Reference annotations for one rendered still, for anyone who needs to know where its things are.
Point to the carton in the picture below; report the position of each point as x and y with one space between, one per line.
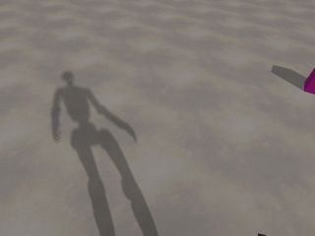
309 84

